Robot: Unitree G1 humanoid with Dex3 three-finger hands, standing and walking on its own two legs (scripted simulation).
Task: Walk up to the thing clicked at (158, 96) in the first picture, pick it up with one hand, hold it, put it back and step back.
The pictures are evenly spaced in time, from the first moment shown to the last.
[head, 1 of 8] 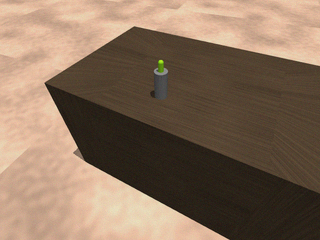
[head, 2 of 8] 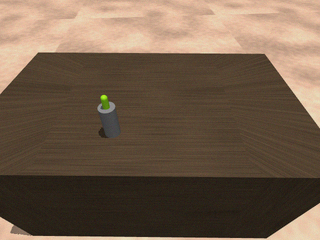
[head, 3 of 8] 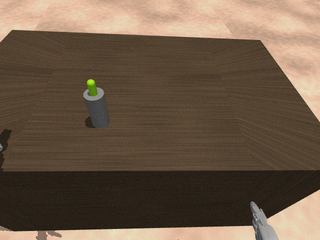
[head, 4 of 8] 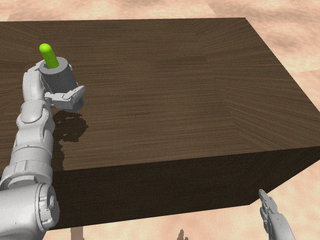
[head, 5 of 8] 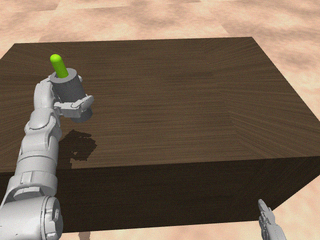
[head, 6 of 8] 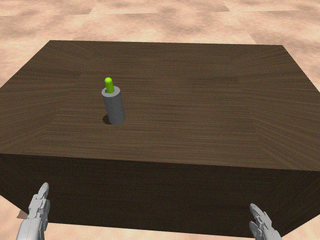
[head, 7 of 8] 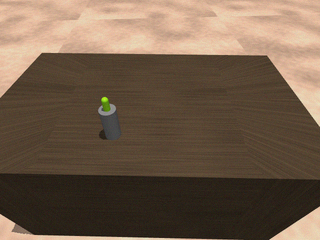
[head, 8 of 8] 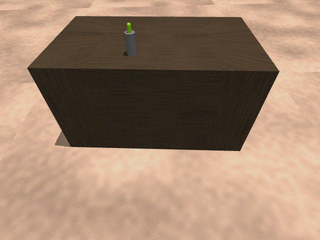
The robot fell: no
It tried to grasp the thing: yes
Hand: left
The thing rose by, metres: 0.26
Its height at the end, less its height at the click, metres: +0.00
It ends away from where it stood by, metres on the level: 0.01
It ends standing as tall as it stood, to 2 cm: yes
